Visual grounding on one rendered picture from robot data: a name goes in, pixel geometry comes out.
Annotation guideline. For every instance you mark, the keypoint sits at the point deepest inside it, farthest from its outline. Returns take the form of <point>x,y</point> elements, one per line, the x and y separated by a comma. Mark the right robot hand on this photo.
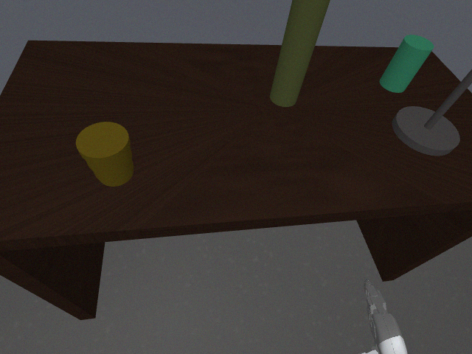
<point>384,327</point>

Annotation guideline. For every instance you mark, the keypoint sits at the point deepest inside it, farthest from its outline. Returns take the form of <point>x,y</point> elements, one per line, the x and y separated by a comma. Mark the desk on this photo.
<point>212,153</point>

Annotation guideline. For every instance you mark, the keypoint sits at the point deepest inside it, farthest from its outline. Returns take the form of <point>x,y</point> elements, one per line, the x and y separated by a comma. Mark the desk lamp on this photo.
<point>427,131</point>

